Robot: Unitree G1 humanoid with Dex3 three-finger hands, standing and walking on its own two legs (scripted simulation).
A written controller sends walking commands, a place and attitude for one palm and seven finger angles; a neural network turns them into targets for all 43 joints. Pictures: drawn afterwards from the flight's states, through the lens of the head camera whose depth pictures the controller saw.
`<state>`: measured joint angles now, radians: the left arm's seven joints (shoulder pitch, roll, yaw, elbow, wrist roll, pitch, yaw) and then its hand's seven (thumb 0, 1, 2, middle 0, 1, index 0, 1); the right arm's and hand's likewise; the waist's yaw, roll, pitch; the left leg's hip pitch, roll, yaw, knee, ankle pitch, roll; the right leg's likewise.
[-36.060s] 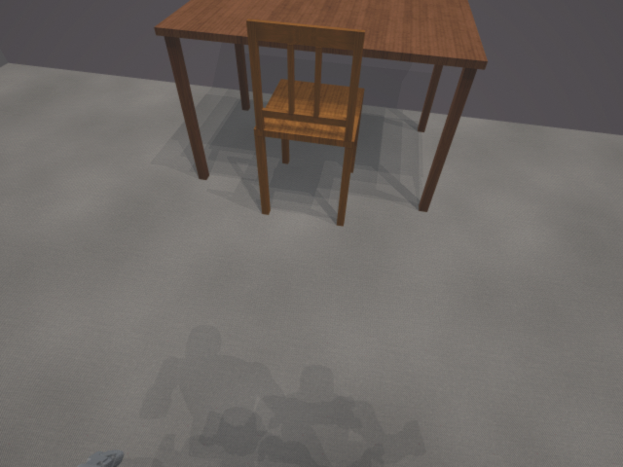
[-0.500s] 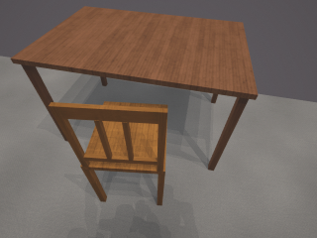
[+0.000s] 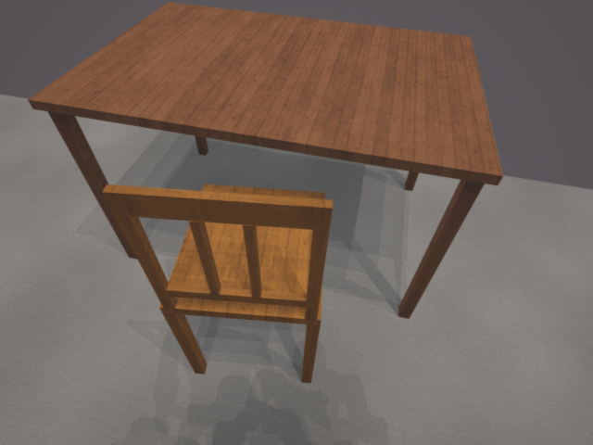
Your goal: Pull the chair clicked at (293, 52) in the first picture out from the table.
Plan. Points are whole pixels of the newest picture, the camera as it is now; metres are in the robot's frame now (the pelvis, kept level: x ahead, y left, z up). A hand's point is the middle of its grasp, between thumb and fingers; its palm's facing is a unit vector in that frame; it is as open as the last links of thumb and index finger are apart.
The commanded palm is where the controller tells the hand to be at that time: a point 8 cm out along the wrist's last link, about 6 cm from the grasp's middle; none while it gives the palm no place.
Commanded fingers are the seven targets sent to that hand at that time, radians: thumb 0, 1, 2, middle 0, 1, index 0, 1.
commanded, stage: look again from close up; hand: left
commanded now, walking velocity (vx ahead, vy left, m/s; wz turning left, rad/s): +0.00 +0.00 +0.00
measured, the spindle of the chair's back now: (207, 258) +0.46 +0.21 -0.10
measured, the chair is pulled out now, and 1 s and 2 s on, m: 0.17 0.17 0.17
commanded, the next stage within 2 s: none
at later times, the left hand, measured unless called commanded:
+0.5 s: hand out of the picture -0.03 +0.23 -0.17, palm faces -0.03 -0.98 -0.19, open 7.4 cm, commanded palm none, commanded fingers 0.00 0.90 0.90 -0.20 -0.30 -0.20 -0.30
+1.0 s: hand out of the picture -0.10 +0.21 -0.17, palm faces -0.01 -0.98 -0.17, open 7.4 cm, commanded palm none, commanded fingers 0.00 0.90 0.90 -0.20 -0.30 -0.20 -0.30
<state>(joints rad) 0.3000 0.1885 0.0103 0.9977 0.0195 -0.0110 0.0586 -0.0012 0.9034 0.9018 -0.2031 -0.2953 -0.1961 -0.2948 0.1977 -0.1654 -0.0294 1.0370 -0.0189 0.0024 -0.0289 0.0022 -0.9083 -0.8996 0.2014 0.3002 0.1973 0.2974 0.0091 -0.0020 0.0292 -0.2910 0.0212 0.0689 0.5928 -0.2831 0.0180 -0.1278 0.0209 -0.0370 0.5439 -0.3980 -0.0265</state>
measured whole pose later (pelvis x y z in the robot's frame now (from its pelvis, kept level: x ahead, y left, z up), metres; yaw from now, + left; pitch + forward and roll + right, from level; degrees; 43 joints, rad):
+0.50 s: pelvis -0.03 +0.05 +0.01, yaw -2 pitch -2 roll +0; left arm 0.30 0.19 -0.01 1.07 0.02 0.00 0.04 0.00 0.90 0.90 -0.20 -0.30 -0.20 -0.29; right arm 0.22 -0.17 -0.01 1.10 -0.01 0.00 -0.01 0.00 -0.90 -0.90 0.20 0.30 0.20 0.30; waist 0.00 -0.02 0.06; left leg -0.25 -0.04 0.13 0.45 -0.18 0.09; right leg -0.13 -0.04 0.01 0.46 -0.30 0.04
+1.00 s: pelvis -0.05 +0.05 +0.01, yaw -2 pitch -1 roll +0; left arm 0.38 0.13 -0.01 1.12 0.03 -0.01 0.04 0.00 0.90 0.90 -0.20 -0.30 -0.20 -0.29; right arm 0.24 -0.15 -0.03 1.13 -0.01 0.01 -0.01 0.00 -0.91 -0.90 0.20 0.30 0.20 0.30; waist 0.00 0.00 0.04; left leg -0.27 -0.04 0.13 0.39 -0.11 0.09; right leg -0.18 -0.04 0.02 0.47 -0.27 0.04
